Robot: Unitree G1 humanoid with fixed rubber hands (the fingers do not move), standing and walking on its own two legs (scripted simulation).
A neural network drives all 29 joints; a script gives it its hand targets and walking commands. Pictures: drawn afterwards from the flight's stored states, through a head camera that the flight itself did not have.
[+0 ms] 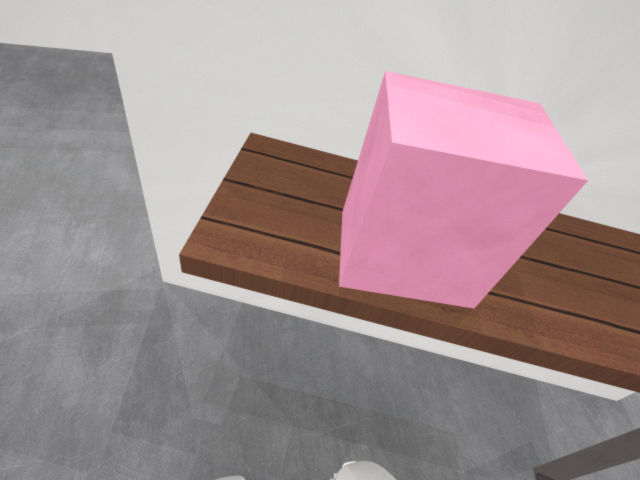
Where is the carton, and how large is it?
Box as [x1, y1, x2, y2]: [339, 71, 587, 307]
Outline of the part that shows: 385,71 342,212 339,286 467,307 474,307 586,182 587,179 539,103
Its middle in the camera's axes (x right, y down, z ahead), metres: +0.18 -0.06 +0.60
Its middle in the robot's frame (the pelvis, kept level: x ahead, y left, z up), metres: +0.50 -0.16 +0.10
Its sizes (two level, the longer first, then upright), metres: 0.232 0.177 0.280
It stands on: a table, 0.72 m high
